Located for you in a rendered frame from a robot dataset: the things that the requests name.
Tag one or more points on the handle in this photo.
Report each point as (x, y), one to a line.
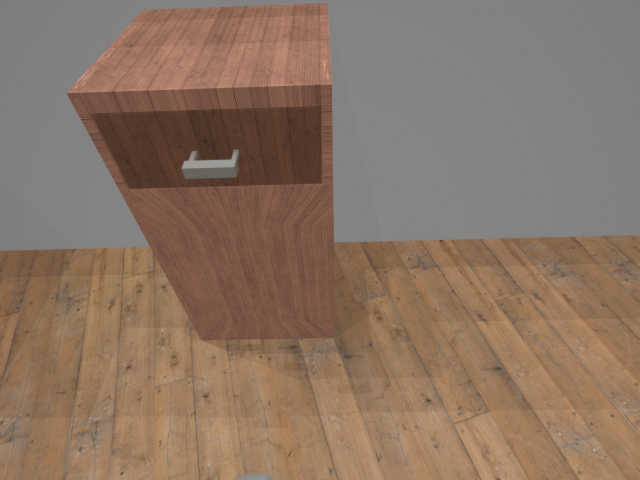
(198, 169)

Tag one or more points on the cabinet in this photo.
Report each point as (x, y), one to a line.
(246, 262)

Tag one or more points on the drawer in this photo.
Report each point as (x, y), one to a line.
(277, 146)

